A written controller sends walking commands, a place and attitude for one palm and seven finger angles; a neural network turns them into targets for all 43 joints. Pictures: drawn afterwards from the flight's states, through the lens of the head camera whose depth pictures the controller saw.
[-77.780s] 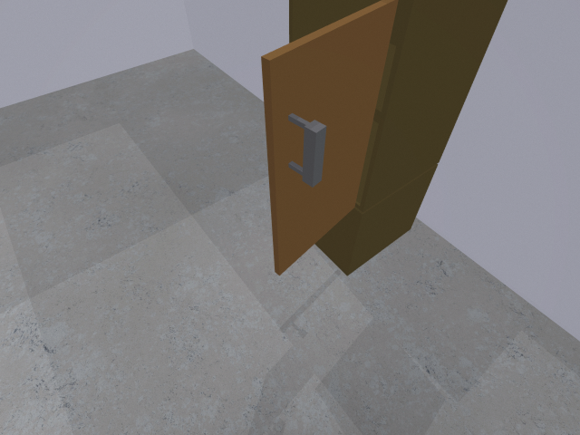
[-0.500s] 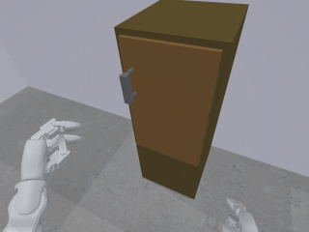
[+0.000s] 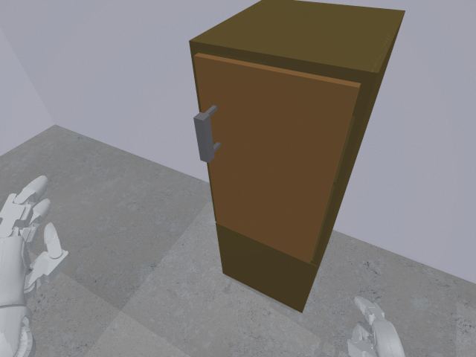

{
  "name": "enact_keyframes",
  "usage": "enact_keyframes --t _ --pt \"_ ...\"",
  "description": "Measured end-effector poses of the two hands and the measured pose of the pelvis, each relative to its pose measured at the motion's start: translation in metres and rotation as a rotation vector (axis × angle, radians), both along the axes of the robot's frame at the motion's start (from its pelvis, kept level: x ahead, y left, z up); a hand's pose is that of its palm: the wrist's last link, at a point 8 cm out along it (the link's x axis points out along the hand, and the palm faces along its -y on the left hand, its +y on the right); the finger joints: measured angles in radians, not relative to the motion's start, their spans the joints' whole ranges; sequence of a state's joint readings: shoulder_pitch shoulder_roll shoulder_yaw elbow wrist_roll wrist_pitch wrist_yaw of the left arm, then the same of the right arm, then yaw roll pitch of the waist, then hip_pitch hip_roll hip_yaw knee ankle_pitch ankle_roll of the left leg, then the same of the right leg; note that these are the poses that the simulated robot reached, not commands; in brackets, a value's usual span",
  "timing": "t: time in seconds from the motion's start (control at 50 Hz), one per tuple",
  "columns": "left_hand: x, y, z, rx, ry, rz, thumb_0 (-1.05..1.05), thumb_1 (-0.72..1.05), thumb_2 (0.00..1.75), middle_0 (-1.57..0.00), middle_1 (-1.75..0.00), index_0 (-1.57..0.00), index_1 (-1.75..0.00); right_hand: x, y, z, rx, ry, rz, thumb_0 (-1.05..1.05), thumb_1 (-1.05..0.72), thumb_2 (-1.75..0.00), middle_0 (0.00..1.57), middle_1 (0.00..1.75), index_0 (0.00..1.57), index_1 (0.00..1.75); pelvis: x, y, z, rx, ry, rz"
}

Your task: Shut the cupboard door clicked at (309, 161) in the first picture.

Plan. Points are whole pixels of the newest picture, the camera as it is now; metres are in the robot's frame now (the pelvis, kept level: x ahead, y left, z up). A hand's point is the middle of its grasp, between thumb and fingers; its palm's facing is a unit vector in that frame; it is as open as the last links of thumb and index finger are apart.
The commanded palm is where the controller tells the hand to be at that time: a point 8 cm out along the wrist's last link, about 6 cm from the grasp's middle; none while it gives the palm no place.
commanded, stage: draw the hand back to the body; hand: left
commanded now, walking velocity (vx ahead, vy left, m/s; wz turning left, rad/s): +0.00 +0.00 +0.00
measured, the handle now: (210, 133) +0.58 +0.15 +0.07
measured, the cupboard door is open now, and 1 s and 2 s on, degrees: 0 0 0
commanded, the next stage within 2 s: step back with the hand held close in 0.08 s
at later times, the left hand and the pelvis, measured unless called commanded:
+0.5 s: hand (69, 251) +0.20 +0.26 +0.15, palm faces +0.33 -0.80 -0.49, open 7.4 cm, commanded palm +0.14 +0.30 +0.17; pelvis -0.01 +0.01 -0.01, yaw -1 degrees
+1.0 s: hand out of the picture +0.06 +0.31 +0.16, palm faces +0.46 -0.74 -0.48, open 7.4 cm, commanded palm +0.00 +0.34 +0.17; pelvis -0.12 +0.03 -0.02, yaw +4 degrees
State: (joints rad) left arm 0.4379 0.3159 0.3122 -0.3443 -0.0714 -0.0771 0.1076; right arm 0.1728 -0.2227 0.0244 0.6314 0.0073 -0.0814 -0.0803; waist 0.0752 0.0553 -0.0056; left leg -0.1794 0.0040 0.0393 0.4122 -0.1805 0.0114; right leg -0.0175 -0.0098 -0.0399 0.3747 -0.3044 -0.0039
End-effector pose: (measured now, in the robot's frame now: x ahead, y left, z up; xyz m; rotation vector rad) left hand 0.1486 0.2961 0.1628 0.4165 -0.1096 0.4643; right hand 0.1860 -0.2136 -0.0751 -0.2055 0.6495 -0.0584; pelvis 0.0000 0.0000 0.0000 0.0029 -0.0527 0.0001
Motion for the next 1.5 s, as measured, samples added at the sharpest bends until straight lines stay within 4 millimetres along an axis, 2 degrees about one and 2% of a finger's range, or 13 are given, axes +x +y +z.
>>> enact_keyframes --t 0.14,0.34,0.48,0.6,0.68,0.82,0.98,1.06,1.14,1.26,1.32,1.42,1.5 --pt "0.008 -0.006 0.014 0.055 -0.018 -0.035 0.02 0.89 0.9 -0.22 -0.3 -0.21 -0.31 0.002 -0.006 -0.001 0.016 -0.003 -0.022 0.01 -0.9 -0.9 0.2 0.3 0.2 0.3 0.008 -0.004 0.0 0.001 0.001 -0.01" --pt "0.016 0.0 0.008 0.098 0.038 -0.027 0.02 0.89 0.9 -0.21 -0.3 -0.21 -0.3 -0.006 -0.02 -0.014 -0.003 0.095 -0.054 0.01 -0.9 -0.9 0.2 0.3 0.2 0.3 0.007 -0.007 -0.002 -0.014 0.052 -0.005" --pt "0.015 -0.001 0.005 0.117 0.076 -0.106 0.02 0.89 0.9 -0.21 -0.3 -0.21 -0.3 -0.017 -0.026 -0.01 -0.042 0.115 -0.127 0.01 -0.9 -0.9 0.2 0.3 0.2 0.3 -0.003 0.006 -0.005 -0.014 0.073 -0.021" --pt "0.001 0.015 0.016 0.167 0.037 -0.13 0.02 0.89 0.9 -0.22 -0.3 -0.21 -0.3 -0.035 -0.016 -0.001 -0.05 0.091 -0.153 0.01 -0.9 -0.9 0.2 0.3 0.2 0.3 -0.022 0.018 -0.006 -0.018 0.068 -0.032" --pt "-0.017 0.027 0.016 0.166 0.008 -0.122 0.01 0.89 0.9 -0.22 -0.3 -0.21 -0.3 -0.054 -0.005 0.003 -0.051 0.075 -0.152 0.01 -0.9 -0.9 0.2 0.3 0.2 0.3 -0.038 0.025 -0.007 -0.026 0.062 -0.034" --pt "-0.059 0.041 0.005 0.144 -0.036 -0.092 0.01 0.89 0.9 -0.22 -0.3 -0.21 -0.3 -0.095 0.011 0.001 -0.072 0.067 -0.116 0.01 -0.9 -0.9 0.2 0.3 0.2 0.3 -0.072 0.034 -0.011 -0.045 0.052 0.005" --pt "-0.127 0.044 0.014 0.194 -0.075 -0.032 0.02 0.89 0.9 -0.22 -0.3 -0.21 -0.3 -0.134 0.021 -0.019 -0.07 0.12 -0.019 0.01 -0.9 -0.9 0.2 0.3 0.21 0.3 -0.117 0.031 -0.016 -0.056 0.062 0.071" --pt "-0.156 0.042 0.021 0.2 -0.118 -0.034 0.02 0.89 0.9 -0.22 -0.3 -0.21 -0.3 -0.152 0.026 -0.02 -0.073 0.123 -0.012 0.01 -0.9 -0.9 0.21 0.3 0.21 0.3 -0.13 0.036 -0.017 -0.05 0.041 0.046" --pt "-0.164 0.055 0.02 0.175 -0.204 -0.032 0.01 0.89 0.9 -0.22 -0.3 -0.21 -0.3 -0.167 0.03 -0.018 -0.1 0.092 -0.036 0.01 -0.9 -0.9 0.21 0.3 0.21 0.3 -0.144 0.047 -0.021 -0.065 0.022 0.049" --pt "-0.171 0.078 0.012 0.167 -0.201 -0.024 0.01 0.89 0.9 -0.21 -0.3 -0.21 -0.3 -0.193 0.041 -0.007 -0.088 0.034 -0.048 0.01 -0.9 -0.9 0.2 0.3 0.21 0.3 -0.183 0.051 -0.02 -0.104 0.03 0.072" --pt "-0.192 0.073 0.012 0.159 -0.186 -0.051 0.02 0.89 0.9 -0.21 -0.3 -0.21 -0.3 -0.209 0.044 -0.003 -0.074 0.033 -0.027 0.01 -0.9 -0.9 0.2 0.3 0.21 0.3 -0.202 0.048 -0.018 -0.102 0.072 0.073" --pt "-0.243 0.049 0.016 0.206 -0.177 -0.144 0.02 0.89 0.9 -0.21 -0.3 -0.21 -0.3 -0.236 0.045 -0.01 -0.074 0.028 0.012 0.01 -0.9 -0.9 0.2 0.3 0.21 0.3 -0.241 0.048 -0.027 -0.074 0.092 0.024" --pt "-0.268 0.057 0.024 0.197 -0.196 -0.128 0.01 0.89 0.9 -0.22 -0.3 -0.21 -0.3 -0.272 0.048 -0.009 -0.088 0.093 -0.02 0.01 -0.9 -0.9 0.2 0.3 0.21 0.3 -0.246 0.057 -0.018 -0.041 0.058 -0.012"
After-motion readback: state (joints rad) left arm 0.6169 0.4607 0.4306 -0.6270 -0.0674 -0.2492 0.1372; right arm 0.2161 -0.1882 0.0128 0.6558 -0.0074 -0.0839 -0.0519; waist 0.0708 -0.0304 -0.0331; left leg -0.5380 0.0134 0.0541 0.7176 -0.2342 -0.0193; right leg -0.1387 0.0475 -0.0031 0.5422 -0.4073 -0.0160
